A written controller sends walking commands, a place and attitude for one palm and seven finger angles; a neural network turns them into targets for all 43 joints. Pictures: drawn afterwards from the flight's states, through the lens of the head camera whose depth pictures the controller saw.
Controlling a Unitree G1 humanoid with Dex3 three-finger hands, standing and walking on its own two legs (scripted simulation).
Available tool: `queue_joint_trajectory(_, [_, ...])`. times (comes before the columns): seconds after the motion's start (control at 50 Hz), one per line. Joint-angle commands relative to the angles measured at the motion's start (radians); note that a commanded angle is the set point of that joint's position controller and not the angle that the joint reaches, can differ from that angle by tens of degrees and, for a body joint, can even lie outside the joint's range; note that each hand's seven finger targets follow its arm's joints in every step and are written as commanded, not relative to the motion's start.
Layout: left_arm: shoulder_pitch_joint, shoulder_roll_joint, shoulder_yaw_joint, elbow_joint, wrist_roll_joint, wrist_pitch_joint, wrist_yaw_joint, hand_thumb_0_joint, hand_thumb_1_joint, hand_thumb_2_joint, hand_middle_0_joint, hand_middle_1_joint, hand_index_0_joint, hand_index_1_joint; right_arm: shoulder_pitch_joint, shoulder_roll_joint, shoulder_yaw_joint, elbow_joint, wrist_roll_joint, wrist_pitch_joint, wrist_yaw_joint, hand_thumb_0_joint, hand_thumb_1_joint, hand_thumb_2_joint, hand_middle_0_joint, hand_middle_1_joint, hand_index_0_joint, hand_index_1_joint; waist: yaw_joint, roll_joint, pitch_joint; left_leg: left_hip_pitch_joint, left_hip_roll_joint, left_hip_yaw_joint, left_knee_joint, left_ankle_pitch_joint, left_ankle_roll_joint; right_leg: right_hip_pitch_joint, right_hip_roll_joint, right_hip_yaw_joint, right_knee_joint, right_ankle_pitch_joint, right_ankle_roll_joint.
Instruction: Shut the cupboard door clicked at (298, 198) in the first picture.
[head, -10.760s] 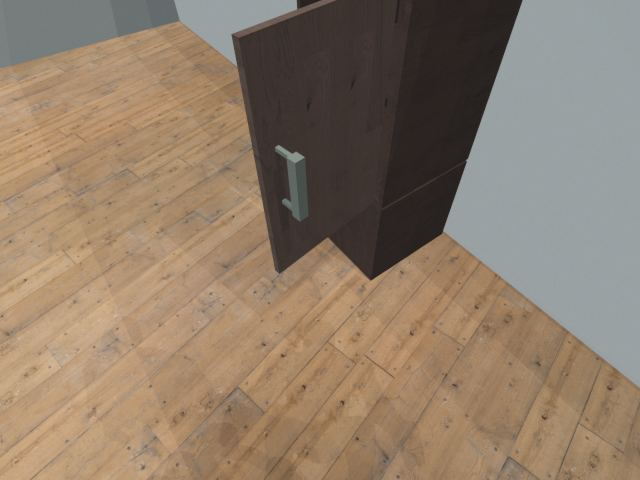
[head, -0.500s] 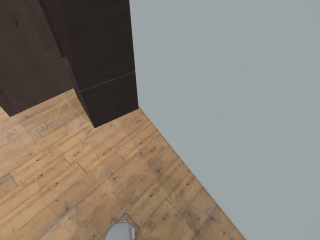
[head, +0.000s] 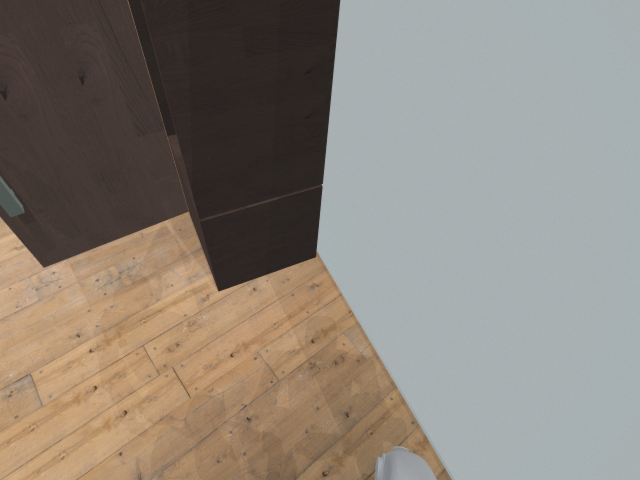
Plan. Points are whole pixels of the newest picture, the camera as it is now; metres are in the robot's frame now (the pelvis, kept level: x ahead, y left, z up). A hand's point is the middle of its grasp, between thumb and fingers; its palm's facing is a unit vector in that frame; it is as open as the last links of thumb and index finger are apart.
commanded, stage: turn to face it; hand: left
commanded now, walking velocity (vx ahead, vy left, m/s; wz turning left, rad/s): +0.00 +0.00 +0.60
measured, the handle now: out of the picture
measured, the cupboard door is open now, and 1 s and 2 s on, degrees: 98 98 98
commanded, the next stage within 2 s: take the last steps up to it in 1.18 s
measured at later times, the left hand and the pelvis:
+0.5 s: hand (206, 472) +0.15 +0.17 -0.17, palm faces +0.28 -0.94 -0.21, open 7.3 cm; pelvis +0.10 -0.03 -0.01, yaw +17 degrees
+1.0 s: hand out of the picture +0.06 +0.23 -0.18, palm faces +0.48 -0.84 -0.24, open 7.4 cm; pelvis +0.10 +0.01 +0.00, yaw +28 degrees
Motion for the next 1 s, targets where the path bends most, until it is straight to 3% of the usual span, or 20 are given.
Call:
queue_joint_trajectory(0.0, [0.008, 0.046, 0.005, -0.056, -0.010, -0.004, -0.001, 0.000, 0.900, 0.900, -0.200, -0.300, -0.200, -0.300, 0.105, -0.127, -0.009, -0.011, 0.000, -0.004, 0.001, 0.000, -0.900, -0.900, 0.200, 0.300, 0.200, 0.300, -0.015, 0.115, -0.047, -0.011, 0.246, -0.141, -0.064, 0.685, 0.059, 0.116, 0.036, -0.037, -0.155, 0.033, 0.016])
queue_joint_trajectory(0.1, [-0.115, 0.085, 0.010, -0.133, -0.018, -0.002, 0.006, 0.000, 0.900, 0.900, -0.200, -0.300, -0.200, -0.300, 0.135, -0.159, -0.027, 0.001, -0.009, 0.029, -0.005, 0.000, -0.900, -0.900, 0.200, 0.300, 0.200, 0.300, -0.044, 0.181, -0.054, 0.044, 0.268, -0.252, 0.044, 0.733, 0.066, 0.154, 0.081, -0.034, -0.273, -0.089, 0.007])
queue_joint_trajectory(0.14, [-0.103, 0.096, 0.016, -0.148, -0.021, -0.007, 0.009, 0.000, 0.900, 0.900, -0.200, -0.300, -0.200, -0.300, 0.108, -0.165, -0.035, -0.008, -0.009, 0.043, -0.009, 0.000, -0.900, -0.900, 0.200, 0.300, 0.200, 0.300, -0.024, 0.158, -0.051, -0.004, 0.267, -0.304, 0.097, 0.653, 0.054, 0.261, 0.089, -0.022, -0.396, -0.089, 0.004])
queue_joint_trajectory(0.16, [-0.064, 0.109, 0.020, -0.147, -0.023, -0.015, 0.009, 0.000, 0.900, 0.900, -0.200, -0.300, -0.200, -0.300, 0.092, -0.163, -0.037, -0.014, -0.003, 0.045, -0.008, 0.000, -0.900, -0.900, 0.200, 0.300, 0.200, 0.300, -0.001, 0.131, -0.078, -0.022, 0.228, -0.297, 0.160, 0.590, 0.020, 0.358, 0.082, -0.020, -0.527, 0.010, 0.003])
queue_joint_trajectory(0.18, [0.013, 0.158, 0.033, -0.132, -0.021, -0.026, 0.015, 0.000, 0.900, 0.900, -0.200, -0.300, -0.200, -0.300, 0.084, -0.147, -0.038, -0.024, 0.008, 0.044, -0.003, 0.000, -0.900, -0.900, 0.200, 0.300, 0.200, 0.300, 0.031, 0.050, -0.140, -0.151, 0.167, -0.253, 0.284, 0.419, -0.034, 0.581, -0.007, 0.045, -0.591, 0.327, -0.016])
queue_joint_trajectory(0.2, [0.107, 0.241, 0.051, -0.109, -0.010, -0.035, 0.027, 0.000, 0.900, 0.900, -0.200, -0.300, -0.200, -0.300, 0.108, -0.094, -0.035, -0.043, 0.017, 0.041, 0.004, 0.000, -0.900, -0.900, 0.200, 0.300, 0.200, 0.300, 0.052, -0.183, -0.224, -0.389, 0.019, -0.126, 0.535, -0.143, -0.110, 0.830, -0.279, 0.266, -0.567, 0.755, -0.136])
queue_joint_trajectory(0.22, [0.125, 0.247, 0.045, -0.113, -0.018, -0.031, 0.033, 0.000, 0.900, 0.900, -0.200, -0.300, -0.200, -0.300, 0.132, -0.122, -0.044, -0.046, 0.011, 0.054, 0.001, 0.000, -0.900, -0.900, 0.200, 0.300, 0.200, 0.300, 0.041, -0.200, -0.241, -0.394, 0.016, -0.118, 0.754, -0.476, -0.135, 0.768, -0.421, 0.283, -0.590, 0.910, -0.228])
queue_joint_trajectory(0.28, [-0.011, 0.164, 0.028, -0.162, -0.024, -0.026, 0.040, 0.000, 0.900, 0.900, -0.200, -0.300, -0.200, -0.300, 0.035, -0.103, -0.041, -0.049, -0.001, 0.095, 0.022, 0.000, -0.900, -0.900, 0.200, 0.300, 0.200, 0.300, -0.010, -0.115, -0.123, -0.425, 0.091, -0.143, 0.915, -0.298, -0.151, 0.544, -0.264, 0.077, -0.636, 0.691, -0.185])
queue_joint_trajectory(0.34, [-0.045, 0.147, 0.026, -0.177, -0.018, -0.031, 0.041, 0.000, 0.900, 0.900, -0.200, -0.300, -0.200, -0.300, 0.019, -0.078, -0.037, -0.061, -0.005, 0.118, 0.041, 0.000, -0.900, -0.900, 0.200, 0.300, 0.200, 0.300, -0.039, -0.104, -0.098, -0.394, 0.102, -0.107, 0.845, -0.214, -0.161, 0.445, -0.216, -0.037, -0.677, 0.530, -0.150])
queue_joint_trajectory(0.4, [-0.049, 0.161, 0.031, -0.182, -0.015, -0.027, 0.037, 0.000, 0.900, 0.900, -0.200, -0.300, -0.200, -0.300, -0.022, -0.080, -0.036, -0.083, -0.005, 0.126, 0.050, 0.000, -0.900, -0.900, 0.200, 0.300, 0.200, 0.300, -0.040, -0.107, -0.079, -0.371, 0.100, -0.069, 0.709, -0.185, -0.169, 0.433, -0.209, -0.089, -0.694, 0.429, -0.147])
queue_joint_trajectory(0.52, [0.012, 0.213, 0.056, -0.165, 0.002, -0.014, 0.030, 0.000, 0.900, 0.900, -0.200, -0.300, -0.200, -0.300, -0.154, -0.090, -0.032, -0.165, -0.003, 0.113, 0.060, 0.000, -0.900, -0.900, 0.200, 0.300, 0.200, 0.300, 0.008, -0.141, -0.065, -0.278, 0.077, -0.010, 0.423, -0.222, -0.145, 0.462, -0.257, -0.106, -0.614, 0.397, -0.149])
queue_joint_trajectory(0.56, [0.006, 0.238, 0.061, -0.172, -0.003, -0.008, 0.022, 0.000, 0.900, 0.900, -0.200, -0.300, -0.200, -0.300, -0.133, -0.118, -0.036, -0.177, -0.005, 0.108, 0.057, 0.000, -0.900, -0.900, 0.200, 0.300, 0.200, 0.300, -0.016, -0.118, -0.083, -0.166, 0.051, 0.015, 0.288, -0.137, -0.131, 0.426, -0.242, -0.143, -0.533, 0.385, -0.109])
queue_joint_trajectory(0.58, [-0.006, 0.245, 0.063, -0.178, -0.009, -0.005, 0.018, 0.000, 0.900, 0.900, -0.200, -0.300, -0.200, -0.300, -0.084, -0.151, -0.042, -0.173, -0.008, 0.103, 0.056, 0.000, -0.900, -0.900, 0.200, 0.300, 0.200, 0.300, -0.052, -0.074, -0.112, -0.048, 0.053, 0.007, 0.181, -0.043, -0.118, 0.369, -0.232, -0.167, -0.437, 0.345, -0.075])
queue_joint_trajectory(0.6, [-0.018, 0.221, 0.059, -0.198, -0.015, -0.001, 0.012, 0.000, 0.900, 0.900, -0.200, -0.300, -0.200, -0.300, -0.014, -0.233, -0.063, -0.165, -0.013, 0.094, 0.052, 0.000, -0.900, -0.900, 0.200, 0.300, 0.200, 0.300, -0.097, 0.095, -0.168, 0.114, 0.177, -0.157, 0.094, 0.150, -0.055, 0.226, -0.161, -0.204, -0.244, 0.175, -0.013])
queue_joint_trajectory(0.62, [-0.062, 0.148, 0.033, -0.245, -0.021, 0.004, 0.007, 0.000, 0.900, 0.900, -0.200, -0.300, -0.200, -0.300, 0.057, -0.346, -0.086, -0.165, -0.017, 0.089, 0.045, 0.000, -0.900, -0.900, 0.200, 0.300, 0.200, 0.300, -0.135, 0.370, -0.185, 0.174, 0.452, -0.514, 0.011, 0.495, 0.094, 0.006, -0.016, -0.172, 0.024, -0.456, 0.049])
queue_joint_trajectory(0.64, [-0.102, 0.172, 0.029, -0.266, -0.012, 0.021, 0.018, 0.000, 0.900, 0.900, -0.200, -0.300, -0.200, -0.300, 0.071, -0.364, -0.082, -0.153, -0.008, 0.093, 0.034, 0.000, -0.900, -0.900, 0.200, 0.300, 0.200, 0.300, -0.130, 0.255, -0.192, 0.120, 0.490, -0.524, 0.007, 0.477, 0.152, -0.009, -0.003, -0.028, 0.112, -0.494, 0.034])
queue_joint_trajectory(0.68, [-0.103, 0.172, 0.035, -0.226, -0.014, 0.030, 0.023, 0.000, 0.900, 0.900, -0.200, -0.300, -0.200, -0.300, -0.024, -0.318, -0.071, -0.183, -0.008, 0.087, 0.013, 0.000, -0.900, -0.900, 0.200, 0.300, 0.200, 0.300, -0.091, 0.231, -0.155, 0.058, 0.406, -0.453, -0.006, 0.365, 0.126, -0.042, -0.003, 0.039, 0.188, -0.359, 0.034])
queue_joint_trajectory(0.72, [-0.042, 0.173, 0.038, -0.185, -0.007, 0.037, 0.013, 0.000, 0.900, 0.900, -0.200, -0.300, -0.200, -0.300, -0.093, -0.268, -0.052, -0.200, -0.006, 0.079, 0.009, 0.000, -0.900, -0.900, 0.200, 0.300, 0.200, 0.300, -0.039, 0.158, -0.118, 0.012, 0.324, -0.339, -0.025, 0.331, 0.075, -0.008, 0.004, 0.040, 0.187, -0.234, 0.039])
queue_joint_trajectory(0.76, [-0.009, 0.172, 0.036, -0.169, -0.009, 0.040, 0.012, 0.000, 0.900, 0.900, -0.200, -0.300, -0.200, -0.300, -0.094, -0.254, -0.044, -0.195, -0.002, 0.071, 0.009, 0.000, -0.900, -0.900, 0.200, 0.300, 0.200, 0.300, -0.025, 0.142, -0.127, 0.013, 0.296, -0.298, -0.031, 0.369, 0.063, 0.020, 0.011, 0.036, 0.160, -0.187, 0.046])
queue_joint_trajectory(0.98, [-0.079, 0.136, 0.024, -0.190, -0.015, 0.038, 0.019, 0.000, 0.900, 0.900, -0.200, -0.300, -0.200, -0.300, -0.008, -0.229, -0.047, -0.131, -0.008, 0.078, 0.012, 0.000, -0.900, -0.900, 0.200, 0.300, 0.200, 0.300, -0.053, 0.159, -0.113, 0.021, 0.281, -0.384, -0.050, 0.242, 0.084, 0.089, 0.060, 0.022, -0.073, -0.230, 0.039])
